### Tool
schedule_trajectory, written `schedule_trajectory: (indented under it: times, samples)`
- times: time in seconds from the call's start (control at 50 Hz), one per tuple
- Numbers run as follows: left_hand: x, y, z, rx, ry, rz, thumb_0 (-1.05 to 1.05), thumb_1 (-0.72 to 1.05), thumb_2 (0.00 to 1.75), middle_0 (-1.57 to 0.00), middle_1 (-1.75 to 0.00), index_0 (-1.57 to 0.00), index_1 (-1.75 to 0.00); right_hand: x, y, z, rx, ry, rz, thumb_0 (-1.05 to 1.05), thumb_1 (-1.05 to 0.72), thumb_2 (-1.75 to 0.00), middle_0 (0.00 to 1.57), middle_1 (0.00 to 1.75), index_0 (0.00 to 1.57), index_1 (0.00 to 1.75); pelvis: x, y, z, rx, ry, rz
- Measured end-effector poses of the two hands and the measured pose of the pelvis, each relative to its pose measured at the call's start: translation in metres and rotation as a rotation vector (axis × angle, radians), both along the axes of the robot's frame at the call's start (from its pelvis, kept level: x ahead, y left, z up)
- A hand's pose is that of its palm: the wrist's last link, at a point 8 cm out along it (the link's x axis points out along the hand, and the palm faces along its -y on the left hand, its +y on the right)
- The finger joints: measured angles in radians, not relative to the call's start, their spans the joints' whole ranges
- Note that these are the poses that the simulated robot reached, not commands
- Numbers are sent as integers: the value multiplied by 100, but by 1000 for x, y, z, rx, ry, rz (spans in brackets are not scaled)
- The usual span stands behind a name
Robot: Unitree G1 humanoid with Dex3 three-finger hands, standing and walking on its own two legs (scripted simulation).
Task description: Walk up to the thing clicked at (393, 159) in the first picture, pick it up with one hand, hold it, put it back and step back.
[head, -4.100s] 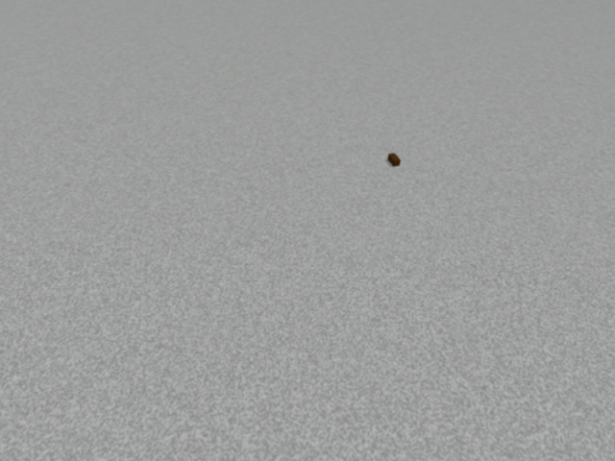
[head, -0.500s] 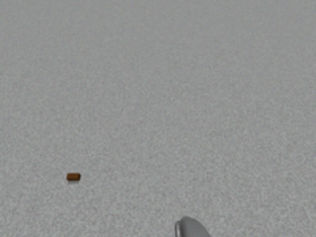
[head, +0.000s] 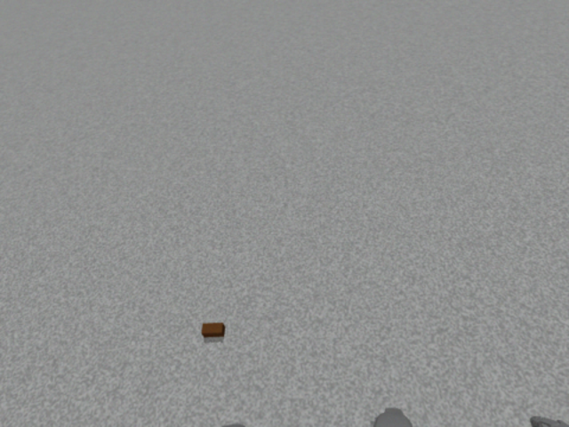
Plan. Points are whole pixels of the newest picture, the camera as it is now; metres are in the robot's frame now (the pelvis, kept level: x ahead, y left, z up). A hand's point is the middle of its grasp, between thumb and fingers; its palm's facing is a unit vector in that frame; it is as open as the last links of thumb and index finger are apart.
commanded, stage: walk up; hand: left
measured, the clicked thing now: (213, 330) +0.55 +0.34 -0.69
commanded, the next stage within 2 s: none
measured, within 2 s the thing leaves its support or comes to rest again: neither
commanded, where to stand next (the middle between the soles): +0.14 +0.12 m, yaw -5 degrees
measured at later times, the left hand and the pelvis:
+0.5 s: hand out of the picture +0.13 +0.42 -0.11, palm faces -0.10 -0.90 -0.42, open 7.4 cm; pelvis +0.02 +0.16 +0.03, yaw -5 degrees
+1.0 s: hand out of the picture +0.16 +0.40 -0.10, palm faces -0.14 -0.93 -0.35, open 7.4 cm; pelvis +0.03 +0.15 +0.05, yaw -7 degrees
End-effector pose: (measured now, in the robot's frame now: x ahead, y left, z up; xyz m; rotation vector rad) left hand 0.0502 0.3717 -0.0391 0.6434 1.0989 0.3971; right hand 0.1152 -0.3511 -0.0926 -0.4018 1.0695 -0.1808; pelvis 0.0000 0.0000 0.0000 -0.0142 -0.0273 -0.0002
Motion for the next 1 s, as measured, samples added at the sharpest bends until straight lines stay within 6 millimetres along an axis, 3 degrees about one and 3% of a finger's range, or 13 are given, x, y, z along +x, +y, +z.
schedule_trajectory:
  times: [0.04,0.1,0.2,0.28,0.38,0.54,0.64,0.74,1.0]
  samples:
    - [0,32,-10,15,12,26,1,90,89,-21,-30,-21,-30,-9,21,0,-20,-2,-8,1,-91,-90,21,30,20,30,-1,24,-6,23,-15,-15]
    - [6,58,-16,5,40,53,1,90,89,-21,-30,-21,-30,-32,55,2,-6,36,-54,1,-91,-90,21,30,20,30,2,48,0,-6,-14,-19]
    - [22,66,-16,-83,68,11,1,90,89,-20,-30,-21,-30,-67,106,9,38,127,-106,1,-90,-90,21,30,20,30,10,77,20,-6,-7,-31]
    - [35,63,-18,-146,62,-35,1,90,89,-20,-30,-21,-30,-82,135,0,72,180,-138,1,-90,-90,21,30,21,30,17,99,23,-1,-1,-49]
    - [49,67,-22,-215,26,-63,1,90,89,-21,-30,-21,-30,-78,171,-6,85,202,-151,1,-90,-90,21,30,21,30,18,125,26,0,-16,-63]
    - [86,96,-32,-301,12,-93,1,90,89,-21,-30,-21,-30,-56,213,7,53,86,-151,1,-90,-90,21,30,21,30,25,172,29,20,-18,-84]
    - [107,112,-31,-324,6,-85,1,90,89,-20,-30,-21,-30,-50,223,27,14,66,-158,1,-90,-89,21,30,21,30,31,181,38,5,-10,-96]
    - [116,115,-28,-326,24,-81,1,91,89,-20,-30,-21,-30,-50,216,39,-18,73,-171,1,-90,-89,21,30,21,30,33,179,45,-2,-3,-115]
    - [105,69,-20,-355,64,-111,1,91,89,-20,-30,-20,-30,-48,188,36,30,79,-198,1,-90,-90,21,30,21,30,26,154,54,17,-17,-120]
